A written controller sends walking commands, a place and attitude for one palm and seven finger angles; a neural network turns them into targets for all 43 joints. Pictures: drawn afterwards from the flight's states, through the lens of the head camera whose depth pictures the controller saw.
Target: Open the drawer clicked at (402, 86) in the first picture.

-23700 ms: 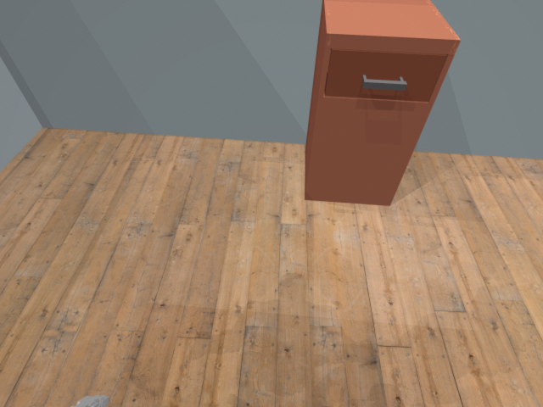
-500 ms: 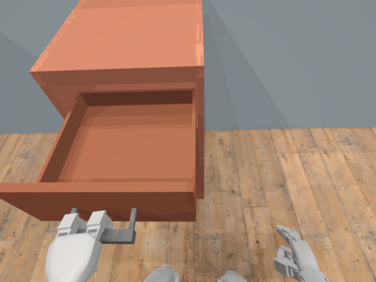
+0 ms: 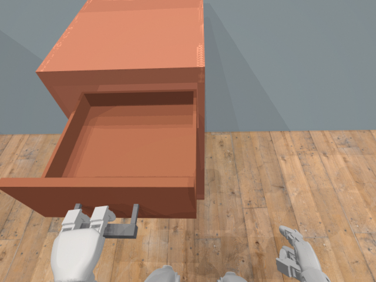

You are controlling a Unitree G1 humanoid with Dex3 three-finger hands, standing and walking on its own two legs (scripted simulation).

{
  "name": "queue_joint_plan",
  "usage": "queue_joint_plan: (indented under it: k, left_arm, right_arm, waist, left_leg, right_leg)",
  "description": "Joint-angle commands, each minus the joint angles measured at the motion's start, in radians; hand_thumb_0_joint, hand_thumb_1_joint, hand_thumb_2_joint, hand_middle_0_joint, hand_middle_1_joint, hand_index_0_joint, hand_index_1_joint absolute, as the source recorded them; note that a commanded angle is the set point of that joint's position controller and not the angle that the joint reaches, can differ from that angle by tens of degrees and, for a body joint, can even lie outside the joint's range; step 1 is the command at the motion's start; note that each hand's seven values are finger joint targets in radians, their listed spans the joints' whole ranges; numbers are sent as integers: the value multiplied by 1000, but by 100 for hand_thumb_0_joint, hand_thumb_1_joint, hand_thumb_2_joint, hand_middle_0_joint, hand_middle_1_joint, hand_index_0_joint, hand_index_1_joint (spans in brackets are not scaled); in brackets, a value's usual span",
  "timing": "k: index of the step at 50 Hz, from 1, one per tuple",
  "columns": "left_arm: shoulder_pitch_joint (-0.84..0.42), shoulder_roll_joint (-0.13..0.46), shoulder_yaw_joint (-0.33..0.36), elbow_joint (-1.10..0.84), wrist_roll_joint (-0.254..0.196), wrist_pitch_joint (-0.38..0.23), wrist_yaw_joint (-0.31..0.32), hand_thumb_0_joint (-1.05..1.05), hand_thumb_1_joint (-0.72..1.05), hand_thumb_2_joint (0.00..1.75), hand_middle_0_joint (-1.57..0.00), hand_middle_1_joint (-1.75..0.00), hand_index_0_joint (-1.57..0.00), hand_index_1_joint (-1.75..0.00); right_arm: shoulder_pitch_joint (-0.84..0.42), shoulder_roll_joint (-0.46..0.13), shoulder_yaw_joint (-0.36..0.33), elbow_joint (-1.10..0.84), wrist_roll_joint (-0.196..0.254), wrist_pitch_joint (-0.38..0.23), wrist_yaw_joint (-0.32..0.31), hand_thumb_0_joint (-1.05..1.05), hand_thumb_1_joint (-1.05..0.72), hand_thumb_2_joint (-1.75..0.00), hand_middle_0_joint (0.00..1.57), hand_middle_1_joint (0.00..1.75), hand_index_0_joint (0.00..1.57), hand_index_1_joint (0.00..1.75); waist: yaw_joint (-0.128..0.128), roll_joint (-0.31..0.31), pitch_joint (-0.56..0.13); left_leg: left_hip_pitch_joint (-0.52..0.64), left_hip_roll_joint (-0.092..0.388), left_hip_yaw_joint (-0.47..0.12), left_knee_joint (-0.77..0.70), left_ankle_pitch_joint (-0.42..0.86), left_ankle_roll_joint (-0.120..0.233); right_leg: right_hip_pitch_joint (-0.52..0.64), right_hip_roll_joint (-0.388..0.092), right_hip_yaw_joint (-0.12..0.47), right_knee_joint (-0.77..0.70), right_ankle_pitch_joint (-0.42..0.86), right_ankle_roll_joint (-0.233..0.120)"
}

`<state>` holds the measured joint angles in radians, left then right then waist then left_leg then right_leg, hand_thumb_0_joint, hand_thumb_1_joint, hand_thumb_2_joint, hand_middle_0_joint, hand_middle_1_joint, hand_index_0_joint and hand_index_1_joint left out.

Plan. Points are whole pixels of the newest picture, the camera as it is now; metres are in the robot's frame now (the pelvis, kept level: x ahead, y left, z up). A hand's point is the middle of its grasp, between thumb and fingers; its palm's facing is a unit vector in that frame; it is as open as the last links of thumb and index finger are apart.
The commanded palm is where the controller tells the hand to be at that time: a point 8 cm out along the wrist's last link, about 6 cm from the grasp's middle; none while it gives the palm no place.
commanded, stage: lift the hand off the handle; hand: left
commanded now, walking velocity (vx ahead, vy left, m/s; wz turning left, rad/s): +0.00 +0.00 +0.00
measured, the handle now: (103, 219) +0.24 +0.21 -0.01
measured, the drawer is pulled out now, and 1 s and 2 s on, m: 0.30 0.30 0.30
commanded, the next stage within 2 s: none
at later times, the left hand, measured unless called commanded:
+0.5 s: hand (92, 242) +0.20 +0.22 -0.01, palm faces -0.03 -0.10 -0.99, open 13.8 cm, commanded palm +0.18 +0.23 +0.05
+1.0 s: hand (79, 237) +0.20 +0.23 +0.03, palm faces -0.01 -0.13 -0.99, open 13.7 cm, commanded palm +0.18 +0.22 +0.09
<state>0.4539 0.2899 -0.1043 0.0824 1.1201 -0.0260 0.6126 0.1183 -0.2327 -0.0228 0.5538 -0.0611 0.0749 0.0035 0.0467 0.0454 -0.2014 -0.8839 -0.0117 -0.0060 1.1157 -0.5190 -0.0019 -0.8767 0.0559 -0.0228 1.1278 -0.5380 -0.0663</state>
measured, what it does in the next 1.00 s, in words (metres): stands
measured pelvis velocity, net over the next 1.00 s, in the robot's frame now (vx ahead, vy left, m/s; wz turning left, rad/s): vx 0.02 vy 0.01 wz -0.02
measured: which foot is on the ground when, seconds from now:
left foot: down 0.00-1.00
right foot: down 0.00-1.00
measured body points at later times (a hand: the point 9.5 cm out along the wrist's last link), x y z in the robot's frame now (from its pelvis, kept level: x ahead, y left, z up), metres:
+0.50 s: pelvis +0.00 +0.00 +0.02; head +0.04 -0.02 +0.47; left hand +0.19 +0.22 +0.04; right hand +0.20 -0.23 -0.08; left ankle +0.01 +0.12 -0.65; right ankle +0.00 -0.08 -0.65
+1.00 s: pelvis +0.02 +0.01 +0.04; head +0.04 -0.02 +0.48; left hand +0.19 +0.23 +0.08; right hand +0.22 -0.20 -0.06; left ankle +0.01 +0.12 -0.65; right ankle +0.00 -0.08 -0.65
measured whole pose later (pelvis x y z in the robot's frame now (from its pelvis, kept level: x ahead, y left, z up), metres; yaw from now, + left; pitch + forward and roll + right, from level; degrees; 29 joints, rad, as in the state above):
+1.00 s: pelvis +0.02 +0.01 +0.04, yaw -1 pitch +11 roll +0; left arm 0.49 0.31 -0.12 -0.03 1.05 0.04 0.49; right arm 0.13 -0.22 -0.01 0.54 -0.04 0.08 0.03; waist 0.05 0.06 -0.17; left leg -0.65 -0.01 0.01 0.92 -0.47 0.02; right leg -0.64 0.05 0.00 0.92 -0.47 -0.04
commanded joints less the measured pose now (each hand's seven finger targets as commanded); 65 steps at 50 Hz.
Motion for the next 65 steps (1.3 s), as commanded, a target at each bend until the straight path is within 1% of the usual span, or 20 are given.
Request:
queue_joint_plan:
  k: [1, 4, 6, 7, 10, 13, 20, 22, 25, 30, 31, 36, 47, 48, 52, 53, 58, 60, 62, 65]
  left_arm:
    - [-54, 127, 99, -109, -11, 35, 26, 0, -50, 30, -30, -120, -30, -120]
    - [-126, 132, 90, -94, -4, 51, 26, 0, -50, 30, -30, -120, -30, -120]
    - [-170, 131, 78, -94, -6, 60, 24, 0, -50, 30, -30, -120, -30, -120]
    - [-169, 130, 78, -74, -7, 64, 22, 0, -50, 30, -30, -120, -30, -120]
    - [-219, 149, 81, -97, -15, 74, 15, 0, -50, 30, -30, -120, -30, -120]
    - [-186, 167, 102, -118, -25, 71, 3, 0, -50, 30, -30, -120, -30, -120]
    - [-93, 185, 138, -151, -41, 46, -6, 0, -50, 30, -30, -120, -30, -120]
    - [-56, 163, 122, -168, -37, 35, -3, 0, -50, 30, -30, -120, -30, -120]
    - [-44, 171, 136, -177, -45, 37, 0, 0, -50, 30, -30, -120, -30, -120]
    - [-101, 183, 135, -228, -38, 44, 5, 0, -50, 30, -30, -120, -30, -120]
    - [-81, 188, 143, -230, -35, 45, 6, 0, -50, 30, -30, -120, -30, -120]
    - [-44, 167, 114, -261, -44, 51, -9, 0, -50, 30, -30, -120, -30, -120]
    - [16, 128, 53, -301, -71, 57, -83, 0, -50, 30, -30, -120, -30, -120]
    - [-10, 147, 64, -315, -61, 51, -89, 0, -50, 30, -30, -120, -30, -120]
    - [1, 120, 32, -356, -59, 35, -104, 0, -50, 30, -30, -120, -30, -120]
    - [16, 141, 52, -372, -58, 32, -104, 0, -50, 30, -30, -120, -30, -120]
    - [57, 167, 90, -395, -52, 31, -95, 0, -50, 30, -30, -120, -30, -120]
    - [86, 171, 106, -387, -66, 41, -93, 0, -50, 30, -30, -120, -30, -120]
    - [76, 141, 74, -408, -73, 50, -101, 0, -50, 30, -30, -120, -30, -120]
    - [71, 157, 83, -422, -93, 58, -121, 0, -50, 30, -30, -120, -30, -120]
  right_arm:
    - [-103, -87, -27, -151, 8, -42, -11, 0, -90, -90, 20, 30, 20, 30]
    - [-104, -87, -30, -141, 15, -40, -21, 0, -90, -90, 20, 30, 20, 30]
    - [-105, -86, -27, -134, 15, -40, -23, 0, -90, -90, 20, 30, 20, 30]
    - [-102, -85, -30, -133, 21, -41, -28, 0, -90, -90, 20, 30, 20, 30]
    - [-102, -88, -25, -134, 22, -41, -36, 0, -90, -90, 20, 30, 20, 30]
    - [-104, -84, -23, -135, 24, -42, -40, 0, -90, -90, 20, 30, 20, 30]
    - [-104, -88, -23, -146, 23, -44, -29, 0, -90, -90, 20, 30, 20, 30]
    - [-96, -86, -28, -149, 21, -45, -19, 0, -90, -90, 20, 30, 20, 30]
    - [-100, -92, -29, -155, 20, -42, -12, 0, -90, -90, 20, 30, 20, 30]
    - [-101, -98, -32, -159, 19, -39, -8, 0, -90, -90, 20, 30, 20, 30]
    - [-102, -95, -31, -160, 18, -39, -5, 0, -90, -90, 20, 30, 20, 30]
    - [-106, -95, -31, -166, 21, -38, 4, 0, -90, -90, 20, 30, 20, 30]
    - [-103, -90, -25, -183, 33, -42, 18, 0, -90, -90, 20, 30, 20, 30]
    - [-106, -92, -20, -182, 28, -43, 21, 0, -90, -90, 20, 30, 20, 30]
    - [-98, -85, -24, -189, 29, -46, 28, 0, -90, -90, 20, 30, 20, 30]
    - [-95, -85, -20, -195, 26, -48, 35, 0, -90, -90, 20, 30, 20, 30]
    - [-103, -82, -18, -201, 27, -44, 45, 0, -90, -90, 20, 30, 20, 30]
    - [-106, -82, -17, -203, 37, -41, 43, 0, -90, -90, 20, 30, 20, 30]
    - [-106, -81, -21, -205, 37, -42, 45, 0, -90, -90, 20, 30, 20, 30]
    - [-111, -84, -19, -207, 41, -45, 40, 0, -90, -90, 20, 30, 20, 30]
  waist:
    - [-11, -86, -174]
    - [-20, -83, -141]
    - [-23, -82, -167]
    - [-24, -78, -138]
    - [-25, -66, -165]
    - [-7, -71, -194]
    - [-4, -48, -151]
    - [1, -24, -152]
    - [-7, -55, -133]
    - [-11, -2, -145]
    - [1, -5, -163]
    - [1, -17, -168]
    - [-7, -68, -81]
    - [-4, -58, -95]
    - [-1, -30, -79]
    - [8, -28, -106]
    - [20, -19, -93]
    - [18, -22, -78]
    - [11, -16, -72]
    - [8, -48, -72]
  left_leg:
    - [144, -32, 16, -116, 175, 38]
    - [139, -32, 15, -123, 145, 40]
    - [153, -30, 19, -130, 136, 41]
    - [152, -30, 17, -135, 132, 42]
    - [171, -31, 18, -149, 143, 44]
    - [198, -33, 22, -164, 176, 43]
    - [226, -31, 19, -198, 213, 40]
    - [248, -29, 19, -204, 237, 38]
    - [246, -28, 17, -211, 229, 39]
    - [302, -26, 16, -228, 247, 38]
    - [316, -25, 20, -230, 261, 38]
    - [354, -20, 18, -249, 305, 36]
    - [385, -9, 12, -304, 304, 44]
    - [396, -10, 14, -303, 311, 42]
    - [430, -4, 9, -318, 328, 42]
    - [440, -5, 10, -313, 342, 39]
    - [442, -1, 10, -320, 366, 32]
    - [428, -1, 6, -333, 367, 30]
    - [437, 2, 9, -336, 363, 35]
    - [442, 2, 7, -351, 356, 38]
  right_leg:
    - [132, -30, 75, -229, 275, 21]
    - [120, -30, 80, -251, 224, 22]
    - [121, -34, 73, -257, 195, 26]
    - [120, -30, 75, -268, 192, 22]
    - [155, -33, 82, -284, 207, 23]
    - [202, -32, 90, -291, 258, 25]
    - [238, -28, 95, -310, 324, 17]
    - [232, -23, 80, -298, 346, 13]
    - [235, -24, 78, -311, 340, 15]
    - [222, -20, 69, -316, 329, 10]
    - [228, -19, 68, -313, 336, 12]
    - [253, -17, 60, -319, 382, 11]
    - [293, -20, 48, -374, 378, 17]
    - [285, -21, 56, -374, 379, 16]
    - [282, -19, 42, -379, 363, 10]
    - [282, -20, 49, -376, 365, 10]
    - [292, -13, 59, -372, 391, 4]
    - [324, -13, 55, -375, 408, 4]
    - [326, -16, 49, -382, 412, 8]
    - [351, -20, 57, -403, 416, 11]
